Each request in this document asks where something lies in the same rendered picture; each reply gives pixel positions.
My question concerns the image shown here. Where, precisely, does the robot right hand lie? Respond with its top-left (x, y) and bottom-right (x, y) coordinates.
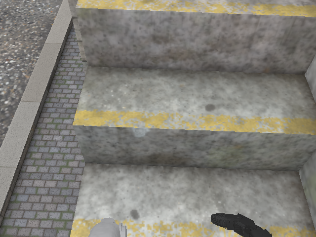
top-left (210, 213), bottom-right (273, 237)

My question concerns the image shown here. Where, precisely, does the left robot shin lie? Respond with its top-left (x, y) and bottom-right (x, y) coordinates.
top-left (90, 217), bottom-right (116, 233)

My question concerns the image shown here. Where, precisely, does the left robot thigh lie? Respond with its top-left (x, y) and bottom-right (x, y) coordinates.
top-left (88, 221), bottom-right (127, 237)

